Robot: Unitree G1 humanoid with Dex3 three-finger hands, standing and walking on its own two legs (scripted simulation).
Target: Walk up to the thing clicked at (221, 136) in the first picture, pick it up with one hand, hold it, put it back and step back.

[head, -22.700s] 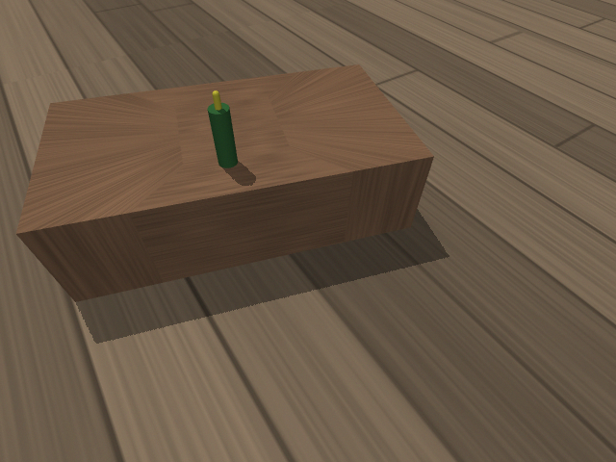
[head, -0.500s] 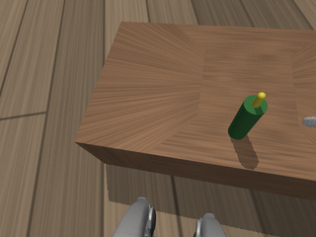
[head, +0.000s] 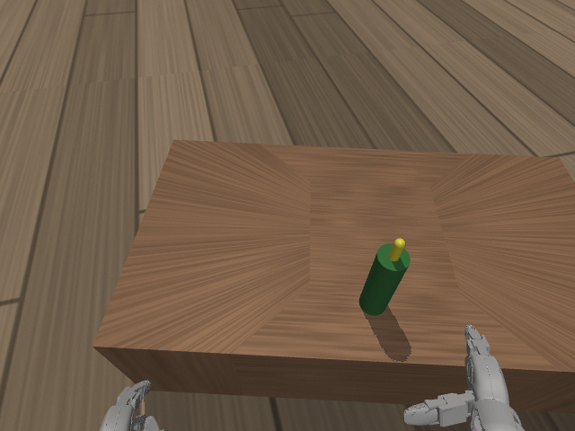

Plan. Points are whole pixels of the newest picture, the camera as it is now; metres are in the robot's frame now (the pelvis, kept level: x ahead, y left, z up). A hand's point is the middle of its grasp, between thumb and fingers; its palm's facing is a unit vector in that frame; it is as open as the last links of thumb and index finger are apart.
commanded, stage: home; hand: right
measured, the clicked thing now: (384, 275) +0.49 -0.20 -0.22
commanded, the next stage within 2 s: stand in 2.00 s
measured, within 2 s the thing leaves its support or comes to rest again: neither
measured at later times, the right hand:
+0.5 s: hand out of the picture +0.15 -0.17 -0.07, palm faces +0.13 +0.96 -0.26, open 17.5 cm
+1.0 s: hand out of the picture +0.05 -0.25 -0.11, palm faces +0.01 +0.91 -0.41, open 17.6 cm
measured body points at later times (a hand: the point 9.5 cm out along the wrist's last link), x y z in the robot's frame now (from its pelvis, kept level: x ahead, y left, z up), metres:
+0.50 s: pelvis -0.02 +0.01 +0.00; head +0.00 +0.02 +0.45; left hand +0.14 +0.26 -0.09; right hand +0.14 -0.22 -0.05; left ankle +0.02 +0.14 -0.71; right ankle -0.04 -0.13 -0.71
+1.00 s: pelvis -0.01 +0.00 +0.03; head -0.02 +0.03 +0.48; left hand +0.07 +0.29 -0.11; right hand +0.05 -0.30 -0.08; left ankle +0.02 +0.14 -0.71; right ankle -0.04 -0.13 -0.71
